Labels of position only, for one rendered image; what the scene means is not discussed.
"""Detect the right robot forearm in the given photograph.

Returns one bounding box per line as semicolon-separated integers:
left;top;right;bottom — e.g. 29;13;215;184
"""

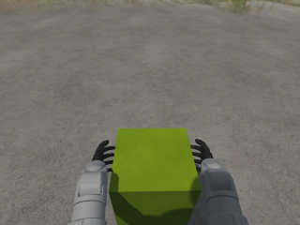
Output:
201;158;248;225

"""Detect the robot right hand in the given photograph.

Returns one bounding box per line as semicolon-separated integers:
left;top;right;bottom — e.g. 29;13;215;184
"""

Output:
190;139;213;172

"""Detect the left robot forearm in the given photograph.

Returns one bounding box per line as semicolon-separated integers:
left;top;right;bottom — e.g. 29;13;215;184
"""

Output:
68;160;108;225

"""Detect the carton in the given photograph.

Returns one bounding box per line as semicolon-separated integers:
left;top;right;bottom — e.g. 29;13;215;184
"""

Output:
109;127;202;225

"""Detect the robot left hand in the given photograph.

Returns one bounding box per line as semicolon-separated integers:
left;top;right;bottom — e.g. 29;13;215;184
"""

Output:
92;140;115;172

